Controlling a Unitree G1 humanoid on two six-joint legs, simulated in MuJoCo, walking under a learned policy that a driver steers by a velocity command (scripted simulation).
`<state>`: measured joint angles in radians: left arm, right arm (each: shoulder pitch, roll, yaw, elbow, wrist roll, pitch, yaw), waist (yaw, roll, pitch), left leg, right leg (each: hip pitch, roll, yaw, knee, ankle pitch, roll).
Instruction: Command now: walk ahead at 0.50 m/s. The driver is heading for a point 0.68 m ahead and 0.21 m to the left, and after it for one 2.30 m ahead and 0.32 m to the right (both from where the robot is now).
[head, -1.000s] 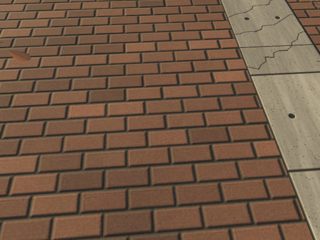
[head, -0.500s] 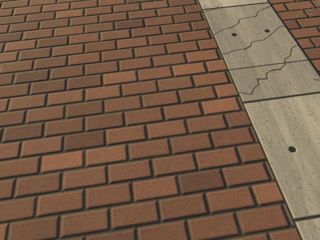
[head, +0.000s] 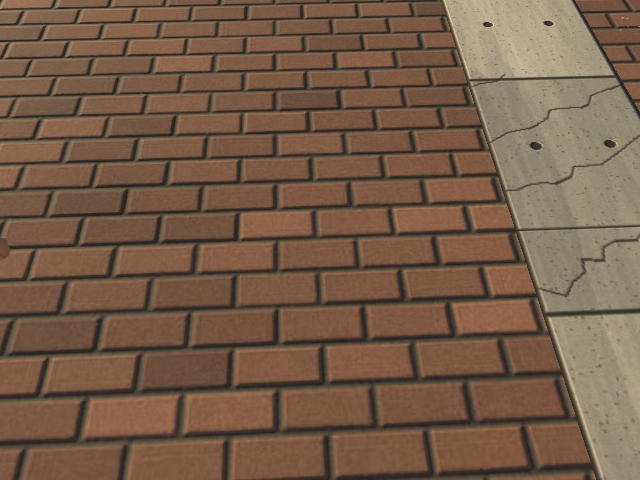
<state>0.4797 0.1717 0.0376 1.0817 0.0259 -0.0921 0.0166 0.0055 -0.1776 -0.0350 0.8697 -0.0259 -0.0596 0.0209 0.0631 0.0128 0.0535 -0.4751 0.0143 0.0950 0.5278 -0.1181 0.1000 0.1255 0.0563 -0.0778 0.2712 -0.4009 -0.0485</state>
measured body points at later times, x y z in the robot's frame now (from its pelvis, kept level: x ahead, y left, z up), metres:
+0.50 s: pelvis +0.26 +0.01 +0.01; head +0.29 +0.01 +0.46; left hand +0.45 +0.22 -0.10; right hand +0.17 -0.22 -0.13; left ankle +0.13 +0.08 -0.73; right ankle +0.42 -0.11 -0.70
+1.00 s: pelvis +0.51 +0.01 +0.01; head +0.53 +0.02 +0.46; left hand +0.39 +0.23 -0.13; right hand +0.75 -0.15 -0.10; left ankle +0.61 +0.17 -0.68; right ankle +0.43 -0.10 -0.73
